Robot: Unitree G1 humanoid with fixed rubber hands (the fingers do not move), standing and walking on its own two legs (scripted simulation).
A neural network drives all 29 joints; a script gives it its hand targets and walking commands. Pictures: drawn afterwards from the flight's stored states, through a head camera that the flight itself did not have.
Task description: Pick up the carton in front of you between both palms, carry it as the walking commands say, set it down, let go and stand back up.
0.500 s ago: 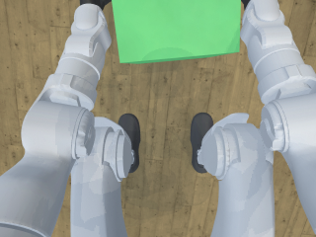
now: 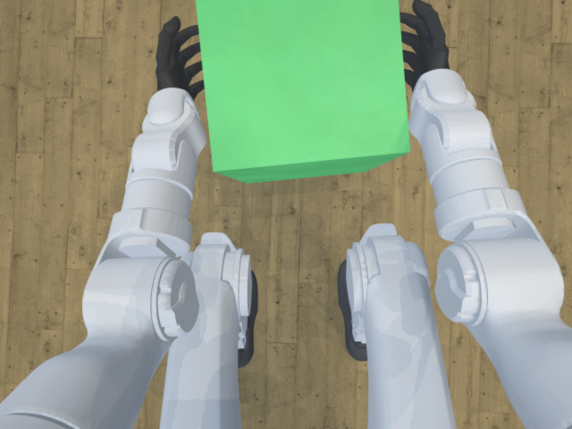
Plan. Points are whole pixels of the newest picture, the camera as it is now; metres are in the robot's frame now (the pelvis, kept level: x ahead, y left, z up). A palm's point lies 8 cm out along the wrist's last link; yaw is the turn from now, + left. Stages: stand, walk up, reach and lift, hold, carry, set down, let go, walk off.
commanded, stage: reach and lift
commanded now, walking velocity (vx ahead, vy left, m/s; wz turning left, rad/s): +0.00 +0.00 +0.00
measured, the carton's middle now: (300, 101) +0.51 -0.02 -0.15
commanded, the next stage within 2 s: none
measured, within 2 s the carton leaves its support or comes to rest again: neither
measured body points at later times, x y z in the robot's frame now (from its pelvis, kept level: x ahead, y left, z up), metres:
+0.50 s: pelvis +0.02 +0.01 +0.13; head +0.24 -0.01 +0.52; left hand +0.50 +0.13 +0.08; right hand +0.48 -0.18 +0.07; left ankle +0.12 +0.13 -0.36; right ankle +0.12 -0.12 -0.36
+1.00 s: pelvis +0.07 +0.00 +0.28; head +0.18 -0.01 +0.71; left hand +0.45 +0.14 +0.24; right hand +0.44 -0.17 +0.23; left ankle +0.12 +0.13 -0.36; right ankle +0.12 -0.12 -0.36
